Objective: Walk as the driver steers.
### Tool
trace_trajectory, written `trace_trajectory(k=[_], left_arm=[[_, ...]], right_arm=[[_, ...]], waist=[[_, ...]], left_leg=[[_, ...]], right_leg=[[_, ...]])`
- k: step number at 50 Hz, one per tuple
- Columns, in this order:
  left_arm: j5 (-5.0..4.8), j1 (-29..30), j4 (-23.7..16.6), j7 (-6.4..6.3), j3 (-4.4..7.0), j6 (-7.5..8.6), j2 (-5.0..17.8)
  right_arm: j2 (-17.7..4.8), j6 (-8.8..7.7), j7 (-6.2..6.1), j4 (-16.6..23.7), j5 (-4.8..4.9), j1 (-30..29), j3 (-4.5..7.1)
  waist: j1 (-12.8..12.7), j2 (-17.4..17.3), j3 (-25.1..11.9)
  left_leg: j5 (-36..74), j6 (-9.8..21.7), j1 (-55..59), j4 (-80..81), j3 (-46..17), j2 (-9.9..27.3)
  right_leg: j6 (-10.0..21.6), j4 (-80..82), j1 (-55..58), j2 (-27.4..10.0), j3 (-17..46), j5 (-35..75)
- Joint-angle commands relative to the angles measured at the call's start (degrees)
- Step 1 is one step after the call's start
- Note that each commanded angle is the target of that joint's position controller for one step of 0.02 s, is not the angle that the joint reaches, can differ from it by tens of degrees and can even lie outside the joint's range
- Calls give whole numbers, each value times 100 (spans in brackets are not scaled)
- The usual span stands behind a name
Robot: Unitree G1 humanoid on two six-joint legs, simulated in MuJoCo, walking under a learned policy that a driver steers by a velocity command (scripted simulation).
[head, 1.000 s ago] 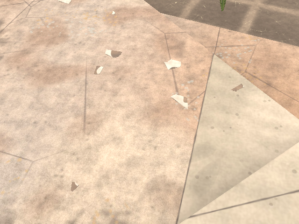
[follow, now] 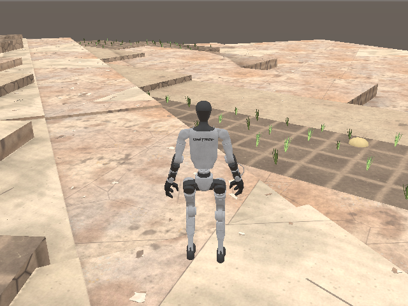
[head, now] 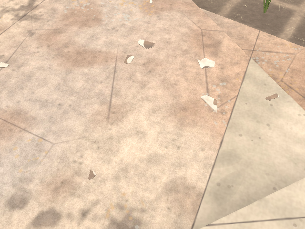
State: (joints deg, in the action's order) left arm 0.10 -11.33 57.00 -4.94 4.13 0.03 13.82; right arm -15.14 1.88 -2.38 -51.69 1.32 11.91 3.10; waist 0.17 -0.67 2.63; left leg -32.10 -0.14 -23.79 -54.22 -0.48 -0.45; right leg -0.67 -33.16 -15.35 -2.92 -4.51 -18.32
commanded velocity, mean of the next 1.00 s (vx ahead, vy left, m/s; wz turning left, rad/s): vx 0.01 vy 0.00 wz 0.53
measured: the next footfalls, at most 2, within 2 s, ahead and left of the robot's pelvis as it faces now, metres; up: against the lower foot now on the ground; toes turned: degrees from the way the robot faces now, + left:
right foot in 0.68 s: +0.13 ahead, -0.07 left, +0.00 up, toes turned +30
left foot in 1.10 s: -0.01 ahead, +0.17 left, +0.00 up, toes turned +34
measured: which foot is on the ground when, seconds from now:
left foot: down 0.00-0.68, up 0.70-1.00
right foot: down 0.00-0.12, up 0.14-0.66, down 0.68-1.00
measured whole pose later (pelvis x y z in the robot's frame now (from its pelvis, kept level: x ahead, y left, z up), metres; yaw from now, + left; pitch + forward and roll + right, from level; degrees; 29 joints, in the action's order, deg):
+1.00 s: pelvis +0.03 +0.02 +0.01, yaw +33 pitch +1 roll +0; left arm 0.1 -8.3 46.2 -1.4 3.0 -1.0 15.3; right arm -18.7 4.1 -1.4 -36.2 1.0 12.8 4.3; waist -0.9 -1.2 4.4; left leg -25.0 -5.3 -24.7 -51.0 -3.4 0.8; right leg 0.3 -24.4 -11.5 -2.5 -2.8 -13.6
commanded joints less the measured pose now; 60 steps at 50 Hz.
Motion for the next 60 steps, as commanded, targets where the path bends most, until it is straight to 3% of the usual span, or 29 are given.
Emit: trace_trajectory(k=[1,5,6,7,8,9,10,12,15,19,24,28,31,33,34,35,36,37,38,40,43,45,51,54,55,56,57,58,60], left_arm=[[-87,497,-484,-70,232,109,1135],[-170,616,-440,-14,275,-50,1159],[-189,407,-365,26,237,-84,954],[-10,178,-381,91,138,-115,587],[144,765,-879,97,44,-64,350],[20,948,-974,101,112,-28,626],[-101,902,-972,95,165,-6,809],[-9,669,-769,6,255,-22,1052],[-33,639,-835,67,229,7,859],[-45,943,-1018,102,166,45,726],[-63,1075,-1134,193,137,92,755],[-87,985,-1190,285,142,208,829],[-103,701,-1175,377,159,295,902],[-95,281,-1077,421,204,327,963],[-43,131,-1071,402,267,306,1193],[31,309,-1209,351,283,229,1481],[227,318,-1205,389,294,195,1606],[165,570,-1365,392,234,192,1336],[103,800,-1443,377,163,174,1051],[3,883,-1492,328,91,125,929],[56,572,-1437,251,95,35,1022],[49,279,-1382,235,123,-17,1123],[-92,379,-1373,407,193,-77,1432],[-220,349,-1260,429,92,-77,1241],[-101,44,-1165,462,-11,-21,953],[218,-120,-1293,534,-178,53,529],[66,359,-1426,450,-80,36,789],[-61,446,-1405,397,16,-18,1101],[-56,194,-1185,319,71,-132,1078]], right_arm=[[-316,43,31,505,1,-48,101],[-383,103,174,438,5,455,220],[-495,122,197,396,-15,615,305],[-1024,114,146,541,-55,594,454],[-1634,-16,182,793,-295,684,478],[-1442,-186,257,816,-412,770,406],[-1315,-309,250,913,-326,386,373],[-1071,-322,166,1102,-90,-225,312],[-939,-256,74,1134,-96,83,269],[-1056,-170,-38,1216,-46,320,319],[-1166,-71,-68,1400,-70,223,376],[-1202,-10,-50,1524,-77,108,396],[-1201,46,-43,1638,-24,-38,393],[-1162,94,-58,1713,71,-214,371],[-983,101,-59,1743,47,-63,319],[-617,95,-35,1682,-69,427,226],[-976,34,-27,1864,-21,435,358],[-1409,11,-15,1739,-73,555,474],[-1486,43,-10,1626,-34,512,532],[-1197,169,-19,1537,-29,553,474],[-944,167,43,1804,60,178,362],[-807,145,53,1972,27,-91,283],[-715,117,126,2063,-44,-4,160],[-713,114,159,1851,-82,485,187],[-950,119,128,1897,-92,516,236],[-1456,146,58,2077,-159,438,301],[-1121,28,155,2056,-314,402,187],[-951,-84,224,2032,-331,173,132],[-820,-213,246,1937,-245,-172,90]], waist=[[108,786,-293],[318,843,-620],[332,423,-646],[227,-1103,-368],[278,-2048,-561],[362,-1226,-811],[145,-913,-552],[-81,-432,-483],[-78,-428,-770],[42,-523,-748],[98,-727,-574],[119,-806,-631],[37,-852,-753],[-199,-753,-781],[-134,-385,-915],[234,1002,-954],[251,1817,-710],[281,1191,-588],[283,877,-461],[229,822,-338],[-6,964,-301],[-228,945,-403],[-212,1093,-535],[98,889,-554],[41,348,-774],[-203,-1343,-1039],[142,-1365,-1004],[95,-986,-674],[-31,-871,-451]], left_leg=[[-19,-22,-605,-54,-194,541],[1726,101,1012,1798,668,20],[2046,263,1503,2417,527,-115],[3458,707,2041,3129,-1022,737],[4690,1929,1895,3662,-3616,2202],[4162,2267,1834,3820,-3726,2290],[3839,1996,1734,3693,-3156,2025],[3754,1347,1540,3464,-2274,1480],[4311,1328,1605,3442,-1902,1169],[3850,1332,2013,3458,-2112,1113],[2901,1305,1544,3568,-2473,955],[3275,1305,1484,3407,-2835,914],[3899,1200,1601,3158,-3090,828],[3652,893,1392,2863,-2996,528],[2638,624,920,2382,-2708,210],[356,299,112,1081,-1687,-638],[-846,79,-782,-9,-1183,-929],[-430,-122,-927,-839,-1148,-510],[15,-222,-946,-1130,-1049,-421],[539,-417,-1062,-1666,-901,-356],[877,-560,-1173,-1233,-453,-151],[813,-614,-1158,-665,-450,-28],[795,-428,262,1266,96,69],[2359,-46,1534,3306,252,-78],[3438,123,2364,3457,-418,404],[5712,719,2956,3137,-1909,1809],[5133,1616,1984,3393,-2284,2204],[4430,1645,1699,3555,-2000,1892],[3927,1231,1596,3542,-1447,1402]], right_leg=[[1082,1249,518,-1726,1357,2622],[611,497,74,-1275,313,2177],[342,-214,-197,-1032,25,1285],[-168,-1807,-1448,-445,-474,-697],[-374,-3271,-2510,432,206,-2412],[-253,-4073,-2570,323,919,-2273],[-127,-4212,-2728,225,1022,-1724],[-111,-3804,-2548,-6,1079,-747],[-194,-3422,-2062,191,1001,-205],[-349,-2266,-2198,318,1117,15],[-430,-1263,-1617,437,1163,36],[-374,-778,-1160,516,1186,-138],[-266,-42,-641,542,1148,-103],[-133,1240,168,444,995,929],[79,1463,864,-191,1418,1472],[574,1448,1408,-1350,2519,2846],[1452,1575,1061,-2033,3538,3284],[1573,1546,935,-2013,3185,2994],[1336,1461,820,-1574,2526,2662],[1179,1430,787,-1184,1865,2443],[1317,1532,1037,-1032,1314,2600],[1461,1495,1405,-1181,1380,2712],[1440,1287,991,-1279,1109,3050],[978,793,549,-1077,951,2449],[482,321,43,-771,668,1533],[-109,-945,-885,-142,121,-1062],[-251,-1616,-991,-18,539,-1987],[-293,-2142,-1028,-84,648,-1877],[-348,-2385,-1136,-116,733,-1368]])
Keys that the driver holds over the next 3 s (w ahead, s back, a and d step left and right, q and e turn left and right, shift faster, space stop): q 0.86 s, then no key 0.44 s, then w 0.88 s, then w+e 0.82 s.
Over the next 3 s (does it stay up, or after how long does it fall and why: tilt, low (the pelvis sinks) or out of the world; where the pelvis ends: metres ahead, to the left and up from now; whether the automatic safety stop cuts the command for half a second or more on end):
stays up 0.68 0.49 -0.12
